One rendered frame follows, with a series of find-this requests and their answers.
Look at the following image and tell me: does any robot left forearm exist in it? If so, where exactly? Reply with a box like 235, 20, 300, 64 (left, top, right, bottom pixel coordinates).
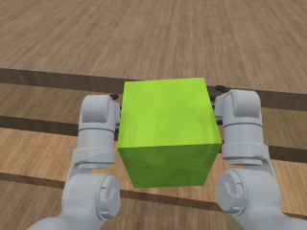
61, 95, 120, 207

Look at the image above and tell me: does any robot right forearm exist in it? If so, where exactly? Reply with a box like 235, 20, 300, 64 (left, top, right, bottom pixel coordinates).
214, 89, 282, 200

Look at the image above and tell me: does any right robot hand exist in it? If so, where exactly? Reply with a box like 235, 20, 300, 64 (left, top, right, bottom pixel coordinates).
209, 85, 229, 126

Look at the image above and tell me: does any right robot upper arm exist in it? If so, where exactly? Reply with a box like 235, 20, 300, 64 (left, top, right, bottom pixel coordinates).
216, 168, 307, 230

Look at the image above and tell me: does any left robot upper arm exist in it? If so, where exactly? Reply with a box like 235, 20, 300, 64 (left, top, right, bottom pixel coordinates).
26, 173, 121, 230

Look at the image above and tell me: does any carton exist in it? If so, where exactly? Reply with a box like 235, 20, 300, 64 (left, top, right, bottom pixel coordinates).
117, 78, 223, 189

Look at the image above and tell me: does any left robot hand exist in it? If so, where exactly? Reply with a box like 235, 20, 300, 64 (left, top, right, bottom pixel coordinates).
109, 94, 122, 133

